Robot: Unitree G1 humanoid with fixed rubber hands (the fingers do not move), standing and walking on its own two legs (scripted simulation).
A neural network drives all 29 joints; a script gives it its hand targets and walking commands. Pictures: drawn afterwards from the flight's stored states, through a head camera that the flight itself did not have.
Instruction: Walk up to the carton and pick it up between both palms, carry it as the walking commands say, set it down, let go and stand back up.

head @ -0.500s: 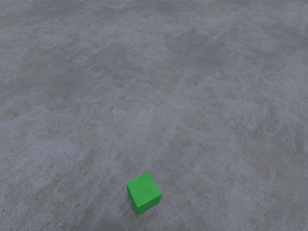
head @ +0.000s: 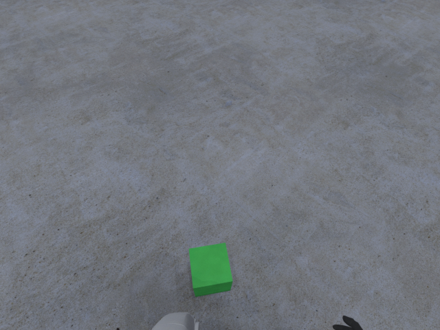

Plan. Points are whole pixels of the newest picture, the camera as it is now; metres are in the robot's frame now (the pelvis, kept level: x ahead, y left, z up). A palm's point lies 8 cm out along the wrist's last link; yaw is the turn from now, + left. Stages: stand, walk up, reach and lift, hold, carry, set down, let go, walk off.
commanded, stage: walk up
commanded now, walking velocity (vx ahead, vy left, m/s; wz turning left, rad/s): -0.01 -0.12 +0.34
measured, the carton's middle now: (210, 270) +0.38 +0.05 -0.68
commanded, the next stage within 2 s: stand in 1.76 s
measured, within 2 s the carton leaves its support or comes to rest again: neither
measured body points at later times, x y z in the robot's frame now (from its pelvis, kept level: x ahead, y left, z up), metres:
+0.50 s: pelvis +0.01 -0.03 -0.01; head +0.05 -0.06 +0.44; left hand +0.02 +0.22 -0.14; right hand +0.11 -0.27 -0.17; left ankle -0.03 +0.08 -0.67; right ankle +0.04 -0.16 -0.73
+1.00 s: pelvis +0.00 +0.03 +0.01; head +0.01 +0.07 +0.46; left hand -0.02 +0.28 -0.16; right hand +0.10 -0.18 -0.13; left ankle -0.02 +0.14 -0.73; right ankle -0.01 -0.10 -0.70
